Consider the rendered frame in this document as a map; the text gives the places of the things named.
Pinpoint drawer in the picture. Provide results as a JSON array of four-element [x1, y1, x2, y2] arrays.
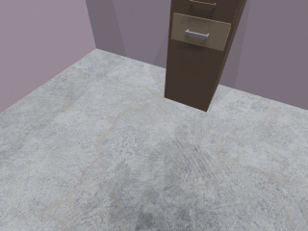
[[171, 13, 232, 50]]

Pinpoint cabinet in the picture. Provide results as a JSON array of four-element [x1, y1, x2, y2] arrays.
[[164, 0, 247, 112]]

